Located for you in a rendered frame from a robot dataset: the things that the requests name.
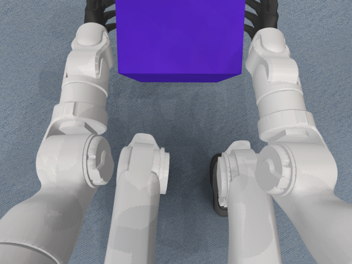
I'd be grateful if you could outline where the robot right forearm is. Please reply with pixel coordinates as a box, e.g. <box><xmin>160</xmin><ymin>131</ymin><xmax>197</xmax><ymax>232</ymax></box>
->
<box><xmin>245</xmin><ymin>27</ymin><xmax>338</xmax><ymax>176</ymax></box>

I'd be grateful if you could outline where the robot right hand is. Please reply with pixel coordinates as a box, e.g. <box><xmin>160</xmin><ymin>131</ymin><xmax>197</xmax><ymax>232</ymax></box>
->
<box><xmin>244</xmin><ymin>0</ymin><xmax>279</xmax><ymax>41</ymax></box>

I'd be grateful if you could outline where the right robot upper arm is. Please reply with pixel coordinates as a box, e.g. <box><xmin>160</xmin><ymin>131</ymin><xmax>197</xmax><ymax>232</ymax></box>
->
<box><xmin>255</xmin><ymin>141</ymin><xmax>352</xmax><ymax>264</ymax></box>

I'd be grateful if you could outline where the robot right thigh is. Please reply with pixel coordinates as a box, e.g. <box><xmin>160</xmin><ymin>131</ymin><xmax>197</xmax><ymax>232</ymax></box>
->
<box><xmin>217</xmin><ymin>149</ymin><xmax>282</xmax><ymax>264</ymax></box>

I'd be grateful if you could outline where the left robot upper arm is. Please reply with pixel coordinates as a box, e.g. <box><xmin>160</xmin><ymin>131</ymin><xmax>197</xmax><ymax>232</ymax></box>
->
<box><xmin>0</xmin><ymin>134</ymin><xmax>114</xmax><ymax>264</ymax></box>

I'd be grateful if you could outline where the robot left forearm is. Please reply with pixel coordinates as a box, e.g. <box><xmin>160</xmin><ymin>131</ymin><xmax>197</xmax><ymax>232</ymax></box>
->
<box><xmin>36</xmin><ymin>23</ymin><xmax>114</xmax><ymax>178</ymax></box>

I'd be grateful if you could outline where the robot left hand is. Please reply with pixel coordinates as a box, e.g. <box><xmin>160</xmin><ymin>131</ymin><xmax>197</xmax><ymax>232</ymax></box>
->
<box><xmin>84</xmin><ymin>0</ymin><xmax>117</xmax><ymax>33</ymax></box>

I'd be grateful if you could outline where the robot right shin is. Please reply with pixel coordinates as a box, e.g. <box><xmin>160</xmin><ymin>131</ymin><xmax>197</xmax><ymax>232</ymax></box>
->
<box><xmin>218</xmin><ymin>140</ymin><xmax>259</xmax><ymax>206</ymax></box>

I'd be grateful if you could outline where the carton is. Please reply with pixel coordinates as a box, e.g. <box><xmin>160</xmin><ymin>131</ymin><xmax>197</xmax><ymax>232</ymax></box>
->
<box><xmin>115</xmin><ymin>0</ymin><xmax>245</xmax><ymax>83</ymax></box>

